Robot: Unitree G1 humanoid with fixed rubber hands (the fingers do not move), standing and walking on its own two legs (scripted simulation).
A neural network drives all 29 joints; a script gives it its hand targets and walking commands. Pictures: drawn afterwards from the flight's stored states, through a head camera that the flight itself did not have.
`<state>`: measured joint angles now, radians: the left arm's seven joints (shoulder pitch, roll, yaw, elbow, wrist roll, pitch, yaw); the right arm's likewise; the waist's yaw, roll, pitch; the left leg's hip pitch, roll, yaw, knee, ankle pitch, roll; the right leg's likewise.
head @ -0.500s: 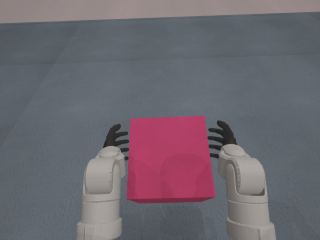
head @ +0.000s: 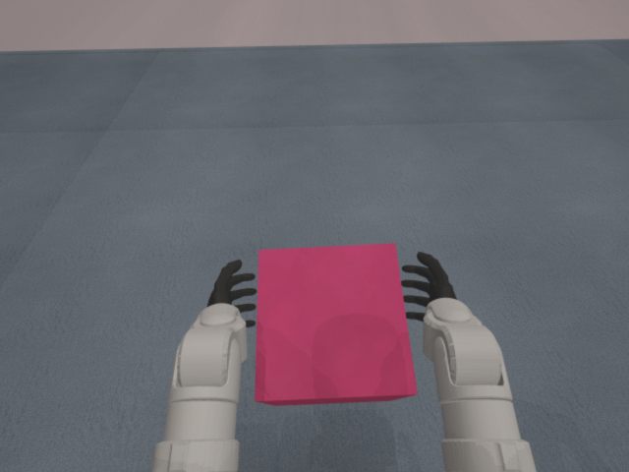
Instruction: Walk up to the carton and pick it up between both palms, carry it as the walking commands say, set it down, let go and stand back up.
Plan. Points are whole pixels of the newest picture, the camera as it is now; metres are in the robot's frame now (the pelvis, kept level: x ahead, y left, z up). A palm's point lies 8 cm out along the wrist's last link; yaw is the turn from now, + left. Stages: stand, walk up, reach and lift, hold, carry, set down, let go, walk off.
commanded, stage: hold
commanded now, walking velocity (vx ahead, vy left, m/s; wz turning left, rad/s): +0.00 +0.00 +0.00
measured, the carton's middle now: (330, 331) +0.33 +0.00 -0.04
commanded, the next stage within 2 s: set down in 0.36 s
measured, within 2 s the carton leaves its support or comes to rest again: neither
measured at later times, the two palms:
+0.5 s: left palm (197, 324) +0.29 +0.17 +0.06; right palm (408, 301) +0.31 -0.10 +0.08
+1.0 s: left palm (209, 333) +0.30 +0.17 +0.01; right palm (410, 312) +0.32 -0.11 +0.02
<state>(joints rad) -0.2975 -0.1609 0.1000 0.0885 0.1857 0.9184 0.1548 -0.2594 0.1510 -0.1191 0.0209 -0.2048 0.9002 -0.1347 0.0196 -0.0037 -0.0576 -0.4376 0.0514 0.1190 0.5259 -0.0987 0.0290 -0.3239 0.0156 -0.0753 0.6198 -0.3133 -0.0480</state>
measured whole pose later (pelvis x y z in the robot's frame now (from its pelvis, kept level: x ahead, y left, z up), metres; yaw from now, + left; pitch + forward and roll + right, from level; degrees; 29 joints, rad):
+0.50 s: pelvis -0.03 +0.03 +0.00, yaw +0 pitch -2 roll -1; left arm -0.49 -0.21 0.29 0.49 0.28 0.72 0.22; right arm -0.51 0.22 -0.41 0.51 -0.40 0.61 -0.10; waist 0.03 -0.04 -0.09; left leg -0.43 0.00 0.08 0.52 -0.11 0.04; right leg -0.31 0.00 -0.06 0.62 -0.29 -0.05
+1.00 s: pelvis -0.03 +0.02 -0.01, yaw +1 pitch -3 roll -1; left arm -0.56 -0.21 0.41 0.60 0.38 0.51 0.09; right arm -0.61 0.18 -0.56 0.64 -0.47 0.43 0.05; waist 0.03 -0.01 0.11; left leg -0.43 -0.03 0.04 0.57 -0.14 0.05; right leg -0.31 0.01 -0.04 0.67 -0.30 -0.04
